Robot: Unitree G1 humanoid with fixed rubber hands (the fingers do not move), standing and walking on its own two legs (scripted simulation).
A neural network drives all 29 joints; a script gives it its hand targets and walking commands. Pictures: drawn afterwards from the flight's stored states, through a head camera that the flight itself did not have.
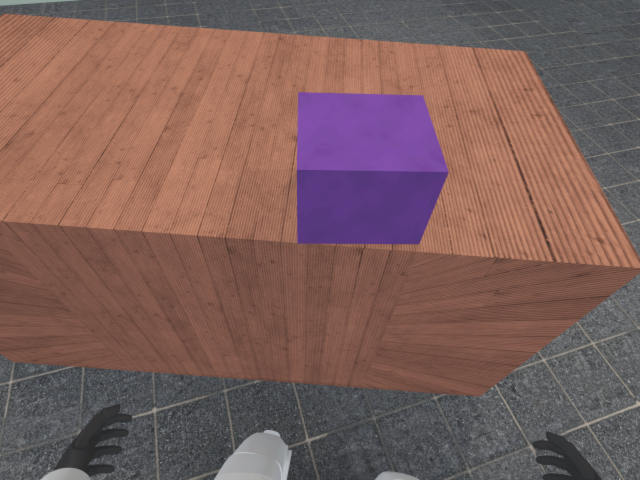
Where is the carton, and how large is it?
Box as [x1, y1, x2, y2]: [297, 92, 448, 243]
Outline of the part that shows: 298,92 297,243 419,243 448,172 422,95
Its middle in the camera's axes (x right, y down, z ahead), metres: +0.06 -0.10 +0.61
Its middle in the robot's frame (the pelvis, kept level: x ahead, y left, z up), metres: +0.53 -0.02 +0.06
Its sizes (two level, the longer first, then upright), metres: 0.196 0.176 0.156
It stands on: a pedestal, 0.71 m high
